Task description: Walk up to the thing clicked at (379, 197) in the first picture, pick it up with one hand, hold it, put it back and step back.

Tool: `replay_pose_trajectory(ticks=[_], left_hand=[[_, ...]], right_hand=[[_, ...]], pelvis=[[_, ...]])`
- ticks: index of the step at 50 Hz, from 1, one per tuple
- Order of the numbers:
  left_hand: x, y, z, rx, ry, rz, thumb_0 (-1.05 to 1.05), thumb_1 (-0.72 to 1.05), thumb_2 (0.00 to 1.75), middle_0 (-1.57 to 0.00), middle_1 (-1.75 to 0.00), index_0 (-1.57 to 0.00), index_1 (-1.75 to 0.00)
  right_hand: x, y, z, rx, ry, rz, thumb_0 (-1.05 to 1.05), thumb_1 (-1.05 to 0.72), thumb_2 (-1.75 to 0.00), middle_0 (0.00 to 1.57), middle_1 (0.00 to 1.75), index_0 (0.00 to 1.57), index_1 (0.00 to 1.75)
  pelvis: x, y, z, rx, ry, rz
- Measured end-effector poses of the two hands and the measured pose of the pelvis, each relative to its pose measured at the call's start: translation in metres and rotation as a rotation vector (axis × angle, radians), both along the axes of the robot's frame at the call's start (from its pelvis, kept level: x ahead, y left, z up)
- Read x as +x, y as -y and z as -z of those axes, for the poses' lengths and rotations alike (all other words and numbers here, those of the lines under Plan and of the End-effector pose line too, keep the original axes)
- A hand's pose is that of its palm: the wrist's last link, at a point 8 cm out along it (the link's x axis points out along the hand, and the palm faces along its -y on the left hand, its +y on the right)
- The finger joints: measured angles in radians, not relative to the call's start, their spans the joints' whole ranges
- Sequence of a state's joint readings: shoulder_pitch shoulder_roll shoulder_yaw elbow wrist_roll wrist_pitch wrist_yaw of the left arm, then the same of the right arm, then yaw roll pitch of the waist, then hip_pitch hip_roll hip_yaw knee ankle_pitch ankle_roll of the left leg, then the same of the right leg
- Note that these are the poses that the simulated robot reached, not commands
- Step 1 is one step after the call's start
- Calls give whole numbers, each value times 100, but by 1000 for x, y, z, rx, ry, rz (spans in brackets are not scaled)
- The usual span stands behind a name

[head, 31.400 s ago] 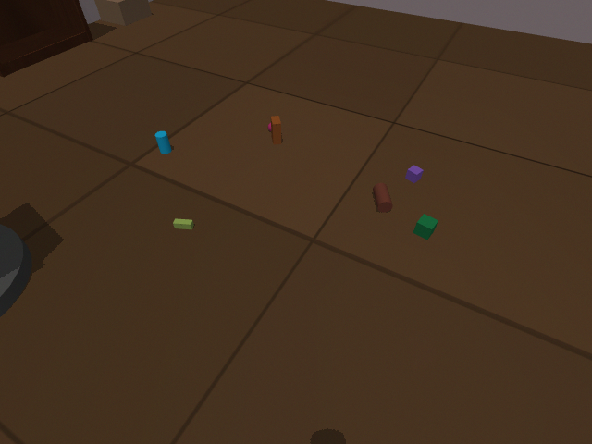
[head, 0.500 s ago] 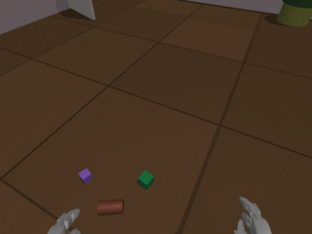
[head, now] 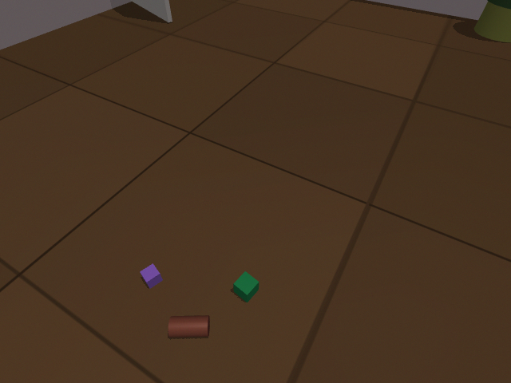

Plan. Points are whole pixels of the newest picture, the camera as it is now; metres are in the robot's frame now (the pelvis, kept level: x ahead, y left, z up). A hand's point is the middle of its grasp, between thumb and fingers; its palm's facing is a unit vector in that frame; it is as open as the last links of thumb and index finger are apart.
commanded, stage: stand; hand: left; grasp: from above
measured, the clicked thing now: (189, 326) +0.47 +0.25 -0.71
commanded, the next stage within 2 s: none
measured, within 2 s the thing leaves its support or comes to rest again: neither
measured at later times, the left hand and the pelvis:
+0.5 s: hand out of the picture +0.04 +0.24 -0.13, palm faces +0.04 -0.94 -0.34, open 7.4 cm; pelvis -0.01 +0.00 +0.03, yaw +0 degrees
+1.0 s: hand out of the picture +0.06 +0.22 -0.13, palm faces +0.02 -0.94 -0.33, open 7.4 cm; pelvis +0.00 -0.02 +0.04, yaw +0 degrees
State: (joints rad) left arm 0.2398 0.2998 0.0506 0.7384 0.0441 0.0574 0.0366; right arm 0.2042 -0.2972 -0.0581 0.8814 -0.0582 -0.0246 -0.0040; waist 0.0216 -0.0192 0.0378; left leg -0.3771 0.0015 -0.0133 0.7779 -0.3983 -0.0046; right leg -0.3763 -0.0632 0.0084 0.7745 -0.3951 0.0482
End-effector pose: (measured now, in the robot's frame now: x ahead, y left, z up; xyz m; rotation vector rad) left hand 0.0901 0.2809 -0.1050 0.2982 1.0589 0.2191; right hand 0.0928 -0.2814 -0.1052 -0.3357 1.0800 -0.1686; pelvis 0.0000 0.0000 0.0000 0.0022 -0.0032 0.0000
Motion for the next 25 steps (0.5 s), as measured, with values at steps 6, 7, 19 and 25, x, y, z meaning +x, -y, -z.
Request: replay_pose_trajectory(ticks=[6, 7, 19, 25], left_hand=[[-28, -3, 3, -18, -95, -43, 1, 90, 90, -20, -30, -20, -30], [-31, -3, 3, -21, -107, -48, 1, 90, 90, -20, -30, -20, -30], [-56, -2, -8, -24, -176, -77, 0, 90, 90, -20, -30, -20, -30], [-62, -1, -13, -13, -188, -79, 0, 90, 90, -20, -30, -20, -30]], right_hand=[[-17, -4, -2, 7, -63, 41, 1, -90, -90, 20, 30, 21, 30], [-19, -6, -3, 11, -69, 45, 1, -90, -90, 20, 30, 21, 30], [-32, -17, -6, 57, -102, 64, 1, -90, -90, 20, 30, 21, 30], [-38, -9, -7, 62, -112, 72, 0, -90, -90, 20, 30, 21, 30]], pelvis=[[2, -4, -10, -6, 29, 1], [2, -4, -12, -6, 33, 1], [-5, -4, -28, 0, 75, 3], [-9, 1, -32, 2, 84, 2]])
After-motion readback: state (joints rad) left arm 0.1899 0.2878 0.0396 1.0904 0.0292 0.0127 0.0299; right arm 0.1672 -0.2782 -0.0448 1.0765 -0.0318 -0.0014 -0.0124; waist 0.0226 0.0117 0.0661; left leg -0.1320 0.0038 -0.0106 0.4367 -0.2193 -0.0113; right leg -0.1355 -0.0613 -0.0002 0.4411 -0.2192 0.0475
